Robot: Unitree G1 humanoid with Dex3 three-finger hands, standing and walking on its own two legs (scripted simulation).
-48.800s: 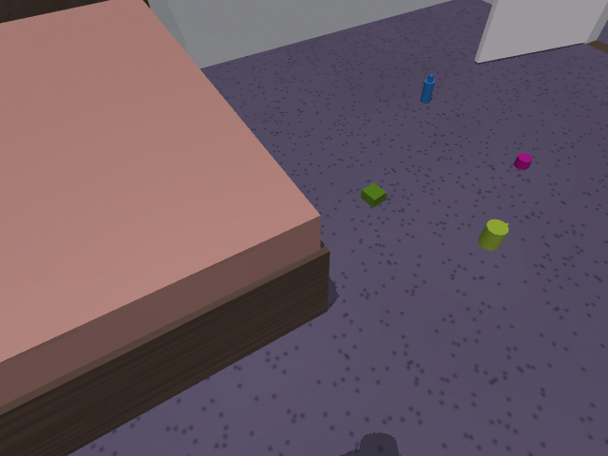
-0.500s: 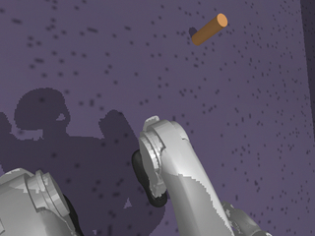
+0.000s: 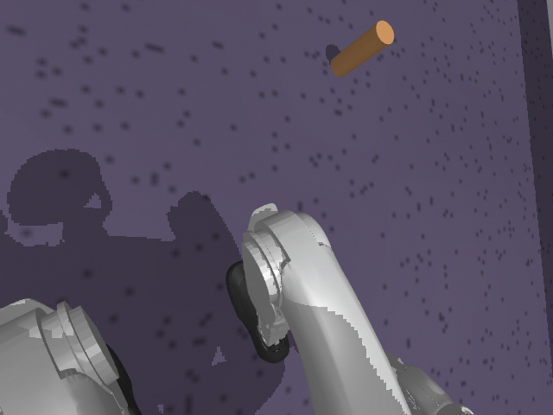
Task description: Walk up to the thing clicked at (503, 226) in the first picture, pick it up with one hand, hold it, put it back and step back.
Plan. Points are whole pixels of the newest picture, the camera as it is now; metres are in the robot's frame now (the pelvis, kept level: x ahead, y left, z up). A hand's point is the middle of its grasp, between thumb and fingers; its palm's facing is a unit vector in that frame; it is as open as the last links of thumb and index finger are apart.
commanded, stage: open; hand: left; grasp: from above
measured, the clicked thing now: out of the picture +0.52 +0.31 -0.26
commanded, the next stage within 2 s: withdraw in 0.42 s
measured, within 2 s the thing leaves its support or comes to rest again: neither
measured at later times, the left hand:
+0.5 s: hand out of the picture +0.50 +0.33 -0.21, palm faces -0.44 -0.12 -0.89, open 13.7 cm
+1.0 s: hand out of the picture +0.51 +0.38 -0.07, palm faces -0.35 -0.08 -0.93, open 14.2 cm
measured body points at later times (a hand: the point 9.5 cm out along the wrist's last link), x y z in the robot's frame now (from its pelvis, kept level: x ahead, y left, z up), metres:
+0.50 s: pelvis +0.00 +0.00 +0.00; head +0.28 +0.12 +0.33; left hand +0.51 +0.34 -0.16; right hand +0.03 -0.26 -0.05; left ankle +0.06 +0.13 -0.28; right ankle +0.12 -0.13 -0.28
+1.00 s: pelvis +0.00 +0.00 +0.03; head +0.25 +0.10 +0.39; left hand +0.53 +0.38 -0.02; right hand +0.08 -0.27 -0.05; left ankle +0.06 +0.13 -0.28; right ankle +0.12 -0.13 -0.28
